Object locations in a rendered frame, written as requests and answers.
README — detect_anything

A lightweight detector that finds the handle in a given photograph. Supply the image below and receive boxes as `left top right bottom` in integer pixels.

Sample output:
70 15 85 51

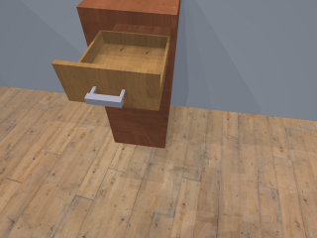
84 86 126 108

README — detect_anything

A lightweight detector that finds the cabinet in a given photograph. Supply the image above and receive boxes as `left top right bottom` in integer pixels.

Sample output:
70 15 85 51
76 0 181 149

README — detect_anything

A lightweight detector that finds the drawer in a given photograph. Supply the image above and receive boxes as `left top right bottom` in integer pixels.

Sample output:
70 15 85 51
52 30 170 111

